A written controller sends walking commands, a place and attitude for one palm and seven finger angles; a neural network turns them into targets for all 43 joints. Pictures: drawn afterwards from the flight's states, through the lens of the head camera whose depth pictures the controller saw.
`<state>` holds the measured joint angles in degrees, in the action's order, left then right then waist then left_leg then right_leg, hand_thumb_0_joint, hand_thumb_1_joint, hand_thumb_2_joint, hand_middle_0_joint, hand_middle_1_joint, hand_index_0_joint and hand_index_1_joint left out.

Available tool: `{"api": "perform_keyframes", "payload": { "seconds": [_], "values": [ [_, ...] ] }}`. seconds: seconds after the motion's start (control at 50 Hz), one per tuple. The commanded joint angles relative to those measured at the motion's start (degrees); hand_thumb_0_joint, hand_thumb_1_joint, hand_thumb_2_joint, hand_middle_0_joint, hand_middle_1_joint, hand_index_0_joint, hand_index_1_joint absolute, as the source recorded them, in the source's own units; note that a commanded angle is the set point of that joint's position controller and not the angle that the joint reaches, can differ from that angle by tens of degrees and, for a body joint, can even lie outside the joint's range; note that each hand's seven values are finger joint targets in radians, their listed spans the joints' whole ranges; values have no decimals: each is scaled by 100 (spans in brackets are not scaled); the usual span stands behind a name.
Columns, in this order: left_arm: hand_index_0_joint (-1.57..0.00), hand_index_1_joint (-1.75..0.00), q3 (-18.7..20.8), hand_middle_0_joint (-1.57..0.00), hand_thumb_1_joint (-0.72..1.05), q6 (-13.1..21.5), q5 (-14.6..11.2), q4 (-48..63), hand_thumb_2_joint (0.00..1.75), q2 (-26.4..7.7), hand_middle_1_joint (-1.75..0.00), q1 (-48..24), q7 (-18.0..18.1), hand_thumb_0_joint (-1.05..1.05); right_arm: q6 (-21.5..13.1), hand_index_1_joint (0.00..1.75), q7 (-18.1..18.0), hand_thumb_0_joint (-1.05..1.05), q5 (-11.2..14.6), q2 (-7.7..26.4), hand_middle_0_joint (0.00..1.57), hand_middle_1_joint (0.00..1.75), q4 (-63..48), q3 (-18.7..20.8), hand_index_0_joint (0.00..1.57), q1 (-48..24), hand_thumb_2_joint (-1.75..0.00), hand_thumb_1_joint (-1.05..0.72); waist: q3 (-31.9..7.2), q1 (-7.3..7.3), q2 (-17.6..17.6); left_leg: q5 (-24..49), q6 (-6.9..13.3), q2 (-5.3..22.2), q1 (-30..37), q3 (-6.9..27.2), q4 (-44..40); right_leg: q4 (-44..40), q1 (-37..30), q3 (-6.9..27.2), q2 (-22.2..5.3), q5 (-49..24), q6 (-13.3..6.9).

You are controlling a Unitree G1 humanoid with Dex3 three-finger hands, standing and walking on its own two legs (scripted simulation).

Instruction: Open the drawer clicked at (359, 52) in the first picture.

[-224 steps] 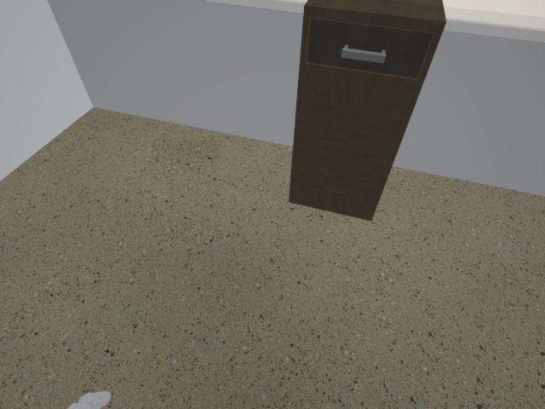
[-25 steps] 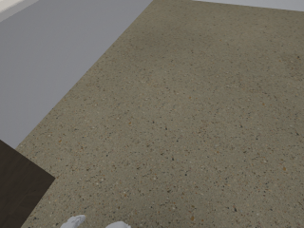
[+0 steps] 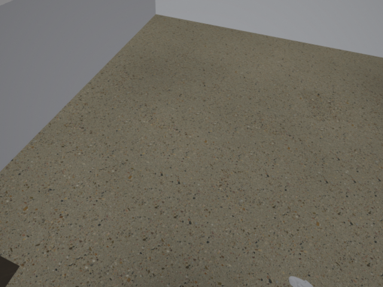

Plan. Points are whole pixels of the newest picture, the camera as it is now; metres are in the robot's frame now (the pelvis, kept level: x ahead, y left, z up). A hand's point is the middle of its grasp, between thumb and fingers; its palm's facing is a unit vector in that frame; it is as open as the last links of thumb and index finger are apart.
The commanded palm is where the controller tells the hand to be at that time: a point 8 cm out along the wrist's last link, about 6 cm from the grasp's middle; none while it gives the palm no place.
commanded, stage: walk to a spot facing it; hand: left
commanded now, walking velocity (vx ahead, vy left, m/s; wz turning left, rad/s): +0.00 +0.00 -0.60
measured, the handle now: out of the picture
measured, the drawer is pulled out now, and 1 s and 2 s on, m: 0.00 0.00 0.00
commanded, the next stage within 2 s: turn to face it in 0.40 s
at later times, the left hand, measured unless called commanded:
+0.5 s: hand (147, 232) +0.27 +0.14 -0.16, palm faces -0.34 -0.92 -0.20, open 7.3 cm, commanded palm none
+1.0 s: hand (138, 244) +0.25 +0.16 -0.19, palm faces -0.09 -0.98 -0.17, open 7.3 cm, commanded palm none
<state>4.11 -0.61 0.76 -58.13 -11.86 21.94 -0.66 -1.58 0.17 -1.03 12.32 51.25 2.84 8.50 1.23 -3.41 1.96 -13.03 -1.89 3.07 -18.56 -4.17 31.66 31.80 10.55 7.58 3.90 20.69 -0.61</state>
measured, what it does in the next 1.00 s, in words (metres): walks ahead: right foot, then left foot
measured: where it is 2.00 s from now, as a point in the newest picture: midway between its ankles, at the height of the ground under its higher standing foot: outside the picture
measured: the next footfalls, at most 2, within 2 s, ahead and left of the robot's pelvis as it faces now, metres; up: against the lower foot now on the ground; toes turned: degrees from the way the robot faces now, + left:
right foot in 0.54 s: +0.14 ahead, -0.13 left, +0.00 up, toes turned -27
left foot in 0.98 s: +0.20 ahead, +0.08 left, +0.00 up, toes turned +1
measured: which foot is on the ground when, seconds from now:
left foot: down 0.00-0.54, up 0.56-0.96, down 0.98-1.00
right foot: up 0.00-0.52, down 0.54-0.98, up 1.00-1.00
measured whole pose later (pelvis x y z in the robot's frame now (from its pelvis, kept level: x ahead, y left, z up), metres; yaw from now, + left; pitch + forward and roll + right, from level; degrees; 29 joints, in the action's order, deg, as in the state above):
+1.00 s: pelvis +0.13 +0.00 -0.01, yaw -8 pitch +0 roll -2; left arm 3.9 -1.6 0.8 -54.4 -10.8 8.7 1.6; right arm 2.0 0.6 -1.1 10.1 55.7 3.8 13.5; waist 4.0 1.0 2.0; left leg -18.1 0.7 3.6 -20.3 -7.6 39.5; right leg 41.5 17.2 -16.2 -7.0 24.3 0.9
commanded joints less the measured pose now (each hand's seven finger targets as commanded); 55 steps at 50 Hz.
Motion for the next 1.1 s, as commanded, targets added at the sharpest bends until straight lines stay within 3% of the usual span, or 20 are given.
{"api": "perform_keyframes", "payload": {
  "seconds": [0.0, 0.04, 0.08, 0.16, 0.28, 0.34, 0.42, 0.48, 0.5, 0.52, 0.54, 0.6, 0.66, 0.84, 0.92, 0.94, 0.96, 0.98, 1.02, 1.08],
  "values": [
    [-20, -30, 174, -20, 90, 144, 54, 767, 90, -616, -30, -641, -60, 0, -31, 30, -135, 0, -33, 1441, 20, 30, -131, 287, 20, 1207, -90, -90, 9, 706, -1525, -2415, 786, 2645, 1517, 2776, -2247, 3078, 2753, -421, -478, 1089, 27],
    [-20, -30, 245, -20, 90, 50, 114, 532, 90, -593, -30, -603, -139, 0, -82, 30, -176, 0, -40, 860, 20, 30, -210, 117, 20, 619, -90, -90, 572, 430, -1100, -1788, 499, 2038, 606, 1699, -2368, 3560, 2511, -575, -663, 312, 113],
    [-20, -30, 228, -20, 90, -27, 115, 452, 90, -406, -30, -448, -169, 0, -130, 30, -207, 0, -20, 651, 20, 30, -146, 41, 20, 611, -90, -90, 511, 275, -969, -40, 277, 1601, 634, 744, -2123, 3705, 2351, -670, -685, -295, 223],
    [-20, -30, 220, -20, 90, -142, 75, 409, 90, -241, -30, -331, -107, 0, -170, 30, -264, 0, 20, 513, 20, 30, 71, 35, 20, 969, -90, -90, -51, 238, -1059, 2813, 331, 1525, 1302, -167, -1471, 3891, 2404, -771, -690, -528, 390],
    [-20, -30, 158, -20, 90, -220, 77, 708, 90, -142, -30, -1153, -111, 0, -98, 30, -258, 0, -17, 527, 20, 30, 317, 120, 20, 1279, -90, -90, 69, 411, -1028, 3310, 735, 1697, 1841, -494, -1234, 3031, 2750, -1047, -837, -562, 476],
    [-20, -30, 110, -20, 90, -207, 84, 875, 90, -136, -30, -1689, -117, 0, -42, 30, -238, 0, -54, 538, 20, 30, 442, 164, 20, 1484, -90, -90, 180, 622, -1130, 3439, 781, 1742, 1919, -677, -1069, 2155, 2500, -1258, -834, -339, 413],
    [-20, -30, 85, -20, 90, -130, 87, 1018, 90, -160, -30, -1888, -85, 0, 40, 30, -184, 0, -63, 684, 20, 30, 503, 254, 20, 1528, -90, -90, 138, 657, -1265, 3853, 749, 1886, 1936, -907, -639, 1192, 1871, -1508, -621, -28, 217],
    [-20, -30, 152, -20, 90, 45, 104, 825, 90, -489, -30, -905, -24, 0, 44, 30, -125, 0, 15, 829, 20, 30, 373, 286, 20, 1350, -90, -90, -525, 85, -873, 4069, 323, 1769, 1439, -1230, 1018, -324, 43, -1469, -490, -1071, -24],
    [-20, -30, 224, -20, 90, 147, 165, 648, 90, -1028, -30, -329, 73, 0, 70, 30, -66, 0, 83, 537, 20, 30, 295, 205, 20, 1492, -90, -90, -1061, -117, 439, 1949, 23, 1287, -153, -1373, 2433, -540, -1665, -225, -1542, -3093, -401],
    [-20, -30, 293, -20, 90, 175, 52, 484, 90, -1426, -30, 48, 146, 0, 118, 30, -106, 0, 104, 163, 20, 30, 122, 98, 20, 1273, -90, -90, -1488, -164, 1267, -2332, -250, 386, -1226, -862, 3814, -420, -2143, 1298, -2915, -5937, -1148],
    [-20, -30, 223, -20, 90, 140, -23, 480, 90, -1281, -30, -95, 220, 0, 196, 30, -189, 0, 124, 221, 20, 30, 113, 74, 20, 1074, -90, -90, -1462, -136, 729, -2432, -104, 481, -1095, 59, 3983, -553, -1723, 741, -2893, -5720, -1443],
    [-20, -30, 19, -20, 90, 150, 11, 673, 90, -687, -30, -1257, 300, 0, 303, 30, -152, 0, 45, 65, 20, 30, 488, 34, 20, 1245, -90, -90, -658, 357, 261, -1400, -76, 563, -795, 341, 3804, -1066, -320, -190, -2246, -3531, -975],
    [-20, -30, -115, -20, 90, 196, 15, 705, 90, -512, -30, -1631, 260, 0, 412, 30, -138, 0, 40, -68, 20, 30, 697, -19, 20, 1568, -90, -90, -156, 643, 333, -1068, -140, 421, -400, 212, 2973, -1300, 493, -1039, -1997, -3116, -724],
    [-20, -30, 106, -20, 90, 100, 85, 631, 90, -712, -30, -1236, 305, 0, 363, 30, 2, 0, 24, 2, 20, 30, 292, 93, 20, 730, -90, -90, -52, 284, 620, -1199, -171, 315, -641, -151, 1671, -974, -117, -1231, -2450, -2881, -838],
    [-20, -30, 167, -20, 90, 27, 29, 680, 90, -678, -30, -1239, 285, 0, 308, 30, 36, 0, -16, 170, 20, 30, 244, 169, 20, 1086, -90, -90, -350, 532, 80, 171, -40, 219, 468, -256, 7, 77, 262, -1696, -2275, -2066, -314],
    [-20, -30, 153, -20, 90, -18, -13, 777, 90, -484, -30, -1128, 260, 0, 255, 30, 34, 0, -42, 562, 20, 30, 245, 259, 20, 1317, -90, -90, -522, 633, -1090, 1265, 325, 882, 1012, 889, -670, 1064, 995, -1904, -1775, -911, 58],
    [-20, -30, 75, -20, 90, -45, -49, 1025, 90, -170, -30, -1308, 235, 0, 221, 30, -6, 0, -73, 1094, 20, 30, 193, 366, 20, 1545, -90, -90, -390, 777, -2460, 3130, 1130, 2182, 1273, 2648, -1274, 2387, 2167, -1909, -1011, 1651, 488],
    [-20, -30, 73, -20, 90, -80, 19, 1144, 90, -340, -30, -1583, 237, 0, 252, 30, -38, 0, -83, 1213, 20, 30, 242, 395, 20, 1617, -90, -90, -519, 837, -1722, 2738, 1502, 2418, 1129, 2649, -1318, 3283, 2171, -1231, -975, 1740, 401],
    [-20, -30, 132, -20, 90, -94, 66, 1045, 90, -318, -30, -1711, 193, 0, 202, 30, -111, 0, -71, 995, 20, 30, 107, 355, 20, 1124, -90, -90, -460, 689, -1428, 1721, 1248, 1842, 1042, 2374, -1376, 3783, 2607, -882, -1053, 876, 411],
    [-20, -30, 152, -20, 90, -84, 46, 840, 90, -459, -30, -1351, 132, 0, 137, 30, -129, 0, -33, 902, 20, 30, -79, 276, 20, 605, -90, -90, -592, 467, -853, 1961, 985, 1270, 1157, 1607, -1255, 3703, 2406, -795, -1007, 93, 507]
  ]
}}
